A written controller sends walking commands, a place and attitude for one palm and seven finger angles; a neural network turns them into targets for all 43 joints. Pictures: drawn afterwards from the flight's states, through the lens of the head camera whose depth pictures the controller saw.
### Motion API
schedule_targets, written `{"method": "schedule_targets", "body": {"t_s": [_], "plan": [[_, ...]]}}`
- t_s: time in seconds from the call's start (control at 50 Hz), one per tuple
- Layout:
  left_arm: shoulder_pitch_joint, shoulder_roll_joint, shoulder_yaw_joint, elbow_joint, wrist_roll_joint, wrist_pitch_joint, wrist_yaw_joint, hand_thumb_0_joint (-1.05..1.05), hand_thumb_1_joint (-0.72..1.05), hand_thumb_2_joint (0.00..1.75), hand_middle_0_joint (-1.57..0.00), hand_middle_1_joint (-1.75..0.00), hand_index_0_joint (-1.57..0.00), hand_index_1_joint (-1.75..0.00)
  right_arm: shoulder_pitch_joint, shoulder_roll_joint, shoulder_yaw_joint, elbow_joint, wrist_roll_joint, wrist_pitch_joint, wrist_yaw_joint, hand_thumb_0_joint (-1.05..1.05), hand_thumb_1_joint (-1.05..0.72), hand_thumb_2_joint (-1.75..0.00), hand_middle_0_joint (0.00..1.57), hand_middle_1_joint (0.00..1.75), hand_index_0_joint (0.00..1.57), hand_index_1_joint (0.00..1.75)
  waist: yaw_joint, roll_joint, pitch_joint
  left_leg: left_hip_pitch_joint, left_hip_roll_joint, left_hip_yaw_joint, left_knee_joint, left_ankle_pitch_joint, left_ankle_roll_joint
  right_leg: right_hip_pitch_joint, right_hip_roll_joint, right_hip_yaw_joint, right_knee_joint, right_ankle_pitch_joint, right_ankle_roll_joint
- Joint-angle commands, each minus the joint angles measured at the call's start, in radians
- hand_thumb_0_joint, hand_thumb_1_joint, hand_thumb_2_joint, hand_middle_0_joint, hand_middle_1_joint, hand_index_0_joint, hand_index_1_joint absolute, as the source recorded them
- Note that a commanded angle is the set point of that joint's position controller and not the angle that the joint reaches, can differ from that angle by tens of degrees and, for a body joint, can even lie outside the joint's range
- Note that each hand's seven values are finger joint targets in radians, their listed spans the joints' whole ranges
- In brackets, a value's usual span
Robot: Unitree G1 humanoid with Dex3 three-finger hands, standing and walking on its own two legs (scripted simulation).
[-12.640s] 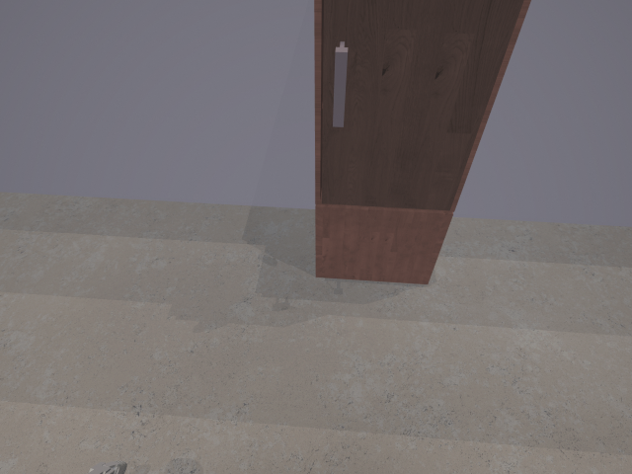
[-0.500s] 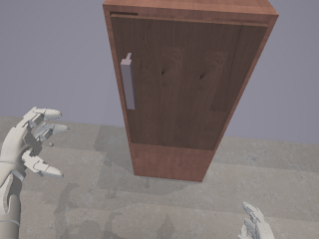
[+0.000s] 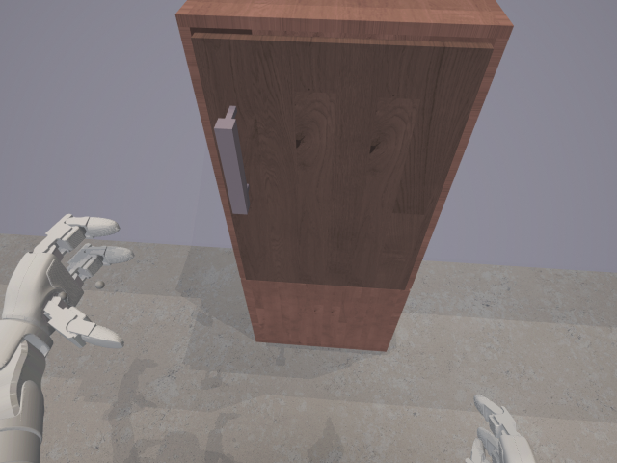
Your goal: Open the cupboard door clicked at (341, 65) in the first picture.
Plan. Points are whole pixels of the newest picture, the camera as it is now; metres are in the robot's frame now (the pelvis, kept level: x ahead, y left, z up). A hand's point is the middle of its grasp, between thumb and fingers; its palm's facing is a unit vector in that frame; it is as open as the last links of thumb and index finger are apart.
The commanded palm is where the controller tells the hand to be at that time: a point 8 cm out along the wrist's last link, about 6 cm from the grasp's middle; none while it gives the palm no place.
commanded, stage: move the hooked fingers beside the handle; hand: left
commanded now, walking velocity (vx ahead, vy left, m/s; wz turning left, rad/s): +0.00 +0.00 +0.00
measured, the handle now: (236, 162) +0.55 +0.16 +0.08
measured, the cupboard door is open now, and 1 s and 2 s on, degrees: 0 0 0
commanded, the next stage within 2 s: none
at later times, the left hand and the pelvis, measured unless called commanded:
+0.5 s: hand (128, 252) +0.34 +0.26 +0.10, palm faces +0.00 -1.00 -0.01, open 13.9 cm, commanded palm +0.32 +0.30 +0.10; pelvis +0.00 +0.00 +0.00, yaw +0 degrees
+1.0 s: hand (158, 217) +0.41 +0.24 +0.09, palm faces -0.02 -1.00 +0.01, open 13.9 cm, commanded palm +0.39 +0.29 +0.09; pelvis +0.00 +0.00 -0.01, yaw -1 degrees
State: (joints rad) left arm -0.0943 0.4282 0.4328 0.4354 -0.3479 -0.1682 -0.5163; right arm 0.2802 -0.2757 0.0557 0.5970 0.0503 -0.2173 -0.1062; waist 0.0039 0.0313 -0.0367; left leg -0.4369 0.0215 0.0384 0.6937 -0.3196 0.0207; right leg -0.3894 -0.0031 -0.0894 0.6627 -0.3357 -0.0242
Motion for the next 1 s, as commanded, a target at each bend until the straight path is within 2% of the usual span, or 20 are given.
{"method": "schedule_targets", "body": {"t_s": [0.0, 0.04, 0.1, 0.14, 0.18, 0.22, 0.24, 0.28, 0.32, 0.34, 0.38, 0.48, 0.54, 0.66, 0.72, 0.74, 0.78, 0.84, 0.94, 0.98], "plan": [[-0.250, 0.263, 0.085, -0.203, -0.031, -0.062, -0.002, 0.00, -0.50, 0.30, -0.30, -1.20, -0.30, -1.20, -0.061, -0.138, -0.058, -0.144, 0.010, -0.054, -0.015, 0.00, -0.90, -0.90, 0.20, 0.30, 0.20, 0.30, -0.002, 0.047, -0.199, 0.115, -0.025, -0.053, -0.093, 0.141, 0.010, 0.032, 0.018, 0.067, -0.109, 0.173, 0.005], [-0.240, 0.282, 0.097, -0.192, -0.033, -0.059, -0.002, 0.00, -0.50, 0.30, -0.30, -1.20, -0.30, -1.20, -0.057, -0.143, -0.059, -0.145, 0.009, -0.052, -0.014, 0.00, -0.90, -0.90, 0.20, 0.30, 0.20, 0.30, 0.001, 0.005, -0.201, 0.105, -0.024, -0.054, -0.087, 0.149, 0.012, 0.045, 0.017, 0.074, -0.106, 0.181, 0.006], [-0.274, 0.268, 0.083, -0.208, -0.028, -0.062, 0.000, 0.00, -0.50, 0.30, -0.30, -1.20, -0.30, -1.20, -0.061, -0.137, -0.058, -0.145, 0.009, -0.053, -0.014, 0.00, -0.90, -0.90, 0.20, 0.30, 0.20, 0.30, -0.003, 0.065, -0.225, 0.124, -0.028, -0.049, -0.081, 0.169, 0.012, 0.037, 0.015, 0.074, -0.098, 0.211, 0.006], [-0.323, 0.292, 0.089, -0.163, -0.026, -0.059, 0.003, 0.00, -0.50, 0.30, -0.30, -1.20, -0.30, -1.20, -0.050, -0.145, -0.058, -0.132, 0.010, -0.046, -0.019, 0.00, -0.90, -0.90, 0.20, 0.30, 0.20, 0.30, -0.015, -0.005, -0.184, 0.093, -0.023, -0.053, -0.076, 0.149, 0.012, 0.025, 0.017, 0.077, -0.101, 0.187, 0.009], [-0.405, 0.259, 0.045, -0.159, -0.016, -0.065, 0.003, 0.00, -0.50, 0.30, -0.30, -1.20, -0.30, -1.20, -0.053, -0.139, -0.058, -0.129, 0.014, -0.047, -0.022, 0.00, -0.90, -0.90, 0.20, 0.30, 0.20, 0.30, -0.027, 0.056, -0.198, 0.112, -0.026, -0.054, -0.077, 0.125, 0.012, -0.005, 0.015, 0.078, -0.102, 0.159, 0.008], [-0.451, 0.267, 0.037, -0.132, -0.004, -0.069, 0.012, 0.00, -0.50, 0.30, -0.30, -1.20, -0.30, -1.20, -0.044, -0.142, -0.058, -0.120, 0.015, -0.045, -0.026, 0.00, -0.90, -0.90, 0.20, 0.30, 0.20, 0.30, -0.034, 0.057, -0.205, 0.118, -0.025, -0.062, -0.080, 0.106, 0.011, -0.017, 0.015, 0.072, -0.104, 0.130, 0.006], [-0.465, 0.267, 0.030, -0.131, -0.005, -0.072, 0.012, 0.00, -0.50, 0.30, -0.30, -1.20, -0.30, -1.20, -0.041, -0.145, -0.058, -0.120, 0.012, -0.043, -0.027, 0.00, -0.90, -0.90, 0.20, 0.30, 0.20, 0.30, -0.031, 0.030, -0.225, 0.118, -0.025, -0.059, -0.071, 0.124, 0.013, 0.004, 0.015, 0.080, -0.098, 0.150, 0.005], [-0.435, 0.267, 0.039, -0.127, 0.003, -0.078, 0.018, 0.00, -0.50, 0.30, -0.30, -1.20, -0.30, -1.20, -0.036, -0.141, -0.061, -0.124, 0.010, -0.043, -0.021, 0.00, -0.90, -0.90, 0.20, 0.30, 0.20, 0.30, -0.016, 0.042, -0.280, 0.136, -0.027, -0.059, -0.069, 0.167, 0.013, 0.031, 0.013, 0.076, -0.085, 0.204, 0.005], [-0.403, 0.287, 0.065, -0.085, 0.007, -0.072, 0.025, 0.00, -0.50, 0.30, -0.30, -1.20, -0.30, -1.20, -0.033, -0.143, -0.060, -0.122, 0.010, -0.033, -0.016, 0.00, -0.90, -0.90, 0.20, 0.30, 0.20, 0.30, -0.006, 0.048, -0.262, 0.117, -0.026, -0.058, -0.072, 0.177, 0.010, 0.031, 0.013, 0.070, -0.080, 0.221, 0.002], [-0.397, 0.302, 0.078, -0.056, 0.002, -0.065, 0.025, 0.00, -0.50, 0.30, -0.30, -1.20, -0.30, -1.20, -0.028, -0.147, -0.058, -0.124, 0.007, -0.026, -0.012, 0.00, -0.90, -0.90, 0.20, 0.30, 0.20, 0.30, 0.001, -0.003, -0.252, 0.088, -0.027, -0.056, -0.067, 0.186, 0.012, 0.056, 0.014, 0.075, -0.075, 0.237, 0.002], [-0.419, 0.307, 0.080, -0.045, 0.011, -0.062, 0.028, 0.00, -0.50, 0.30, -0.30, -1.20, -0.30, -1.20, -0.033, -0.145, -0.058, -0.131, 0.009, -0.015, -0.007, 0.00, -0.90, -0.90, 0.20, 0.30, 0.20, 0.30, 0.001, 0.041, -0.252, 0.073, -0.029, -0.046, -0.068, 0.176, 0.010, 0.048, 0.009, 0.081, -0.073, 0.238, 0.005], [-0.524, 0.270, 0.033, -0.039, 0.020, -0.079, 0.040, 0.00, -0.50, 0.30, -0.30, -1.20, -0.30, -1.20, -0.017, -0.142, -0.061, -0.133, 0.010, 0.001, -0.005, 0.00, -0.90, -0.90, 0.20, 0.30, 0.20, 0.30, -0.023, 0.050, -0.255, 0.096, -0.026, -0.050, -0.066, 0.168, 0.012, 0.010, 0.017, 0.073, -0.069, 0.222, 0.004], [-0.564, 0.259, 0.015, -0.020, 0.024, -0.093, 0.048, 0.00, -0.50, 0.30, -0.30, -1.20, -0.30, -1.20, 0.001, -0.148, -0.064, -0.126, 0.009, 0.008, -0.007, 0.00, -0.90, -0.90, 0.20, 0.30, 0.20, 0.30, -0.030, 0.021, -0.266, 0.102, -0.025, -0.056, -0.059, 0.181, 0.013, 0.004, 0.022, 0.070, -0.062, 0.228, 0.001], [-0.607, 0.331, 0.068, 0.054, 0.046, -0.101, 0.060, 0.00, -0.50, 0.30, -0.30, -1.20, -0.30, -1.20, 0.024, -0.156, -0.068, -0.110, 0.006, 0.037, -0.002, 0.00, -0.90, -0.90, 0.20, 0.30, 0.20, 0.30, -0.024, 0.020, -0.297, 0.067, -0.024, -0.049, -0.051, 0.194, 0.014, 0.026, 0.016, 0.079, -0.050, 0.258, 0.004], [-0.674, 0.292, 0.025, 0.071, 0.056, -0.118, 0.065, 0.00, -0.50, 0.30, -0.30, -1.20, -0.30, -1.20, 0.035, -0.152, -0.069, -0.106, 0.006, 0.045, 0.001, 0.00, -0.90, -0.90, 0.20, 0.30, 0.20, 0.30, -0.038, 0.061, -0.300, 0.095, -0.023, -0.055, -0.049, 0.194, 0.012, -0.014, 0.022, 0.071, -0.047, 0.242, 0.000], [-0.693, 0.302, 0.028, 0.083, 0.054, -0.121, 0.066, 0.00, -0.50, 0.30, -0.30, -1.20, -0.30, -1.20, 0.042, -0.157, -0.069, -0.103, 0.003, 0.050, 0.000, 0.00, -0.90, -0.90, 0.20, 0.30, 0.20, 0.30, -0.043, 0.027, -0.302, 0.092, -0.020, -0.060, -0.043, 0.205, 0.014, -0.011, 0.025, 0.069, -0.041, 0.252, -0.002], [-0.711, 0.284, 0.012, 0.094, 0.059, -0.128, 0.067, 0.00, -0.50, 0.30, -0.30, -1.20, -0.30, -1.20, 0.050, -0.155, -0.071, -0.101, 0.003, 0.055, 0.003, 0.00, -0.90, -0.90, 0.20, 0.30, 0.20, 0.30, -0.045, 0.055, -0.328, 0.107, -0.020, -0.058, -0.041, 0.216, 0.011, -0.020, 0.024, 0.068, -0.037, 0.263, 0.000], [-0.738, 0.274, -0.001, 0.161, 0.067, -0.126, 0.075, 0.00, -0.50, 0.30, -0.30, -1.20, -0.30, -1.20, 0.063, -0.160, -0.071, -0.092, 0.002, 0.068, 0.005, 0.00, -0.90, -0.90, 0.20, 0.30, 0.20, 0.30, -0.053, 0.020, -0.302, 0.089, -0.017, -0.063, -0.038, 0.203, 0.013, -0.043, 0.028, 0.061, -0.035, 0.242, -0.002], [-0.857, 0.338, 0.021, 0.248, 0.092, -0.140, 0.092, 0.00, -0.50, 0.30, -0.30, -1.20, -0.30, -1.20, 0.086, -0.170, -0.071, -0.078, 0.000, 0.092, 0.008, 0.00, -0.90, -0.90, 0.20, 0.30, 0.20, 0.30, -0.066, 0.016, -0.305, 0.046, -0.015, -0.065, -0.026, 0.165, 0.014, -0.058, 0.026, 0.068, -0.027, 0.205, -0.001], [-0.910, 0.320, -0.004, 0.247, 0.106, -0.158, 0.097, 0.00, -0.50, 0.30, -0.30, -1.20, -0.30, -1.20, 0.094, -0.165, -0.071, -0.077, -0.002, 0.097, 0.011, 0.00, -0.90, -0.90, 0.20, 0.30, 0.20, 0.30, -0.071, 0.077, -0.343, 0.083, -0.015, -0.069, -0.021, 0.192, 0.010, -0.080, 0.027, 0.065, -0.016, 0.219, -0.003]]}}
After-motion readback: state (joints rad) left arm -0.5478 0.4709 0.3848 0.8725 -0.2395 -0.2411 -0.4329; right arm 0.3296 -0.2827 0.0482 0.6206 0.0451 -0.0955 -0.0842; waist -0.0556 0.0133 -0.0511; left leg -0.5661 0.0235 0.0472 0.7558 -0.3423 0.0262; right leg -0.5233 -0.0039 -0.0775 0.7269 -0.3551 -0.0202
